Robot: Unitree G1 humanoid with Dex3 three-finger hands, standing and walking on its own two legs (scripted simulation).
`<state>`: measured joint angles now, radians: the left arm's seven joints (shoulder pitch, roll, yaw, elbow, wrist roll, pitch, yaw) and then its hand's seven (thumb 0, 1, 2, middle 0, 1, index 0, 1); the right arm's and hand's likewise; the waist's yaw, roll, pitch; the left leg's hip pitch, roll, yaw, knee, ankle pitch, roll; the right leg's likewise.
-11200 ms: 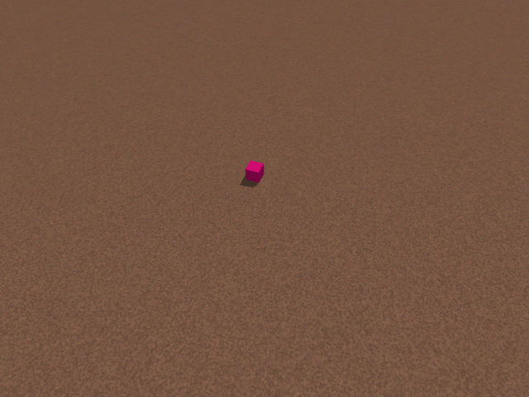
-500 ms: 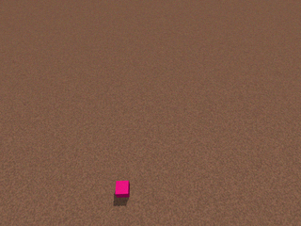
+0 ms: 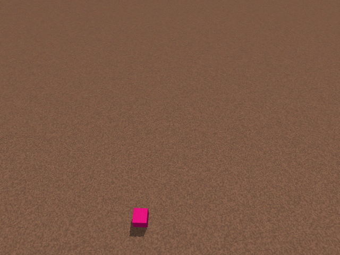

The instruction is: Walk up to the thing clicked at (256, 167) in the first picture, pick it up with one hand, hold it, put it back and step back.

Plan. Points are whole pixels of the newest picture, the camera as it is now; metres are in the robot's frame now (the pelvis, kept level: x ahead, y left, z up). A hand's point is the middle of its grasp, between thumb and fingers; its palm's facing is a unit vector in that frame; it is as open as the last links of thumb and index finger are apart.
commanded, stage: walk up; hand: left
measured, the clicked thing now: (140, 217) +0.45 +0.19 -0.74
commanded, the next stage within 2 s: stand in 0.96 s
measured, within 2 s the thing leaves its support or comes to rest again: neither
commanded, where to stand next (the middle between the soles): +0.05 -0.03 m, yaw -2 degrees
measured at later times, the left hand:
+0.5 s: hand out of the picture +0.09 +0.26 -0.16, palm faces +0.05 -0.94 -0.33, open 7.4 cm
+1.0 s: hand out of the picture +0.07 +0.26 -0.16, palm faces +0.08 -0.94 -0.33, open 7.4 cm
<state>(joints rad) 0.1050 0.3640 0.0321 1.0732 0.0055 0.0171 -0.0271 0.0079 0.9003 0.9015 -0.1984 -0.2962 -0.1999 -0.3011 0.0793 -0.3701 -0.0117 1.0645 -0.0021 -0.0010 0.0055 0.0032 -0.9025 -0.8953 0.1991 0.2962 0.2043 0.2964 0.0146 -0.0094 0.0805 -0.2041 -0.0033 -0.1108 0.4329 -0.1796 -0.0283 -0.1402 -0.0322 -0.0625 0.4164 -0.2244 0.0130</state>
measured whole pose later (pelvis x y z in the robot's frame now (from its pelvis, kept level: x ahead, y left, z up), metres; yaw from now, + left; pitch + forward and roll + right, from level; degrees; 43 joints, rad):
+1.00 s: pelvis +0.00 -0.01 -0.01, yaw +3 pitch -3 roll -1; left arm 0.11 0.37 0.05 1.05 0.01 0.03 -0.03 0.01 0.90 0.90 -0.20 -0.30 -0.20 -0.30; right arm 0.12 -0.37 0.00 1.03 -0.01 0.00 0.00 0.00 -0.90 -0.90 0.20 0.30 0.20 0.30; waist 0.02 0.00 0.09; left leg -0.26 -0.02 -0.16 0.52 -0.21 -0.04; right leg -0.17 -0.04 -0.12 0.50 -0.28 0.00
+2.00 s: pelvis +0.02 -0.01 +0.00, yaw +0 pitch -2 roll +0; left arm 0.12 0.35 0.01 1.13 0.00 -0.01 -0.01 0.01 0.90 0.90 -0.20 -0.30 -0.20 -0.30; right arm 0.13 -0.36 0.02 1.12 -0.01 0.00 0.00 0.00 -0.90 -0.90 0.20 0.30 0.20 0.30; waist 0.01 0.00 0.05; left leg -0.15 0.00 -0.11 0.35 -0.17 -0.04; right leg -0.09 -0.03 -0.07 0.34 -0.21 0.01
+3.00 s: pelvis +0.03 -0.01 +0.01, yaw +0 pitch -2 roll +0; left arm 0.12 0.35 0.00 1.13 0.00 -0.01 -0.01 0.01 0.90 0.90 -0.20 -0.30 -0.20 -0.30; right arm 0.11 -0.36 0.02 1.12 0.00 0.00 0.00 0.00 -0.90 -0.90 0.20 0.30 0.20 0.30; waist 0.01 0.01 0.05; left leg -0.14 0.01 -0.10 0.35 -0.18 -0.04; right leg -0.08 -0.03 -0.06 0.34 -0.22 0.01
